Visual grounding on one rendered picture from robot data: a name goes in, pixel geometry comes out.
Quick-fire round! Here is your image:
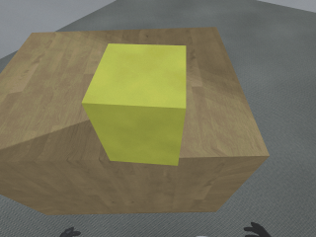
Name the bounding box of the right robot hand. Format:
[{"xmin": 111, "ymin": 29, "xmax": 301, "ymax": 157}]
[{"xmin": 243, "ymin": 222, "xmax": 272, "ymax": 237}]

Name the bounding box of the pedestal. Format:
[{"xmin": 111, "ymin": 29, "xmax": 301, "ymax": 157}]
[{"xmin": 0, "ymin": 27, "xmax": 270, "ymax": 215}]

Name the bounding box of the left robot hand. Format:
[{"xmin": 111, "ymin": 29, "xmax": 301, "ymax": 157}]
[{"xmin": 59, "ymin": 227, "xmax": 81, "ymax": 237}]

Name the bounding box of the carton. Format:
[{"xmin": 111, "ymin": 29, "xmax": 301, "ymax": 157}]
[{"xmin": 81, "ymin": 43, "xmax": 187, "ymax": 166}]

